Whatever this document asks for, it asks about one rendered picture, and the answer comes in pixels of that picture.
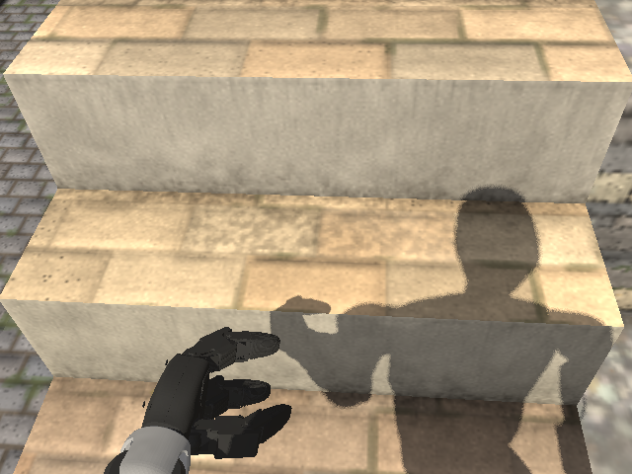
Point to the left robot hand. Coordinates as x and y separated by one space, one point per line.
185 400

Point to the left robot forearm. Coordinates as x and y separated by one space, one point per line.
152 450

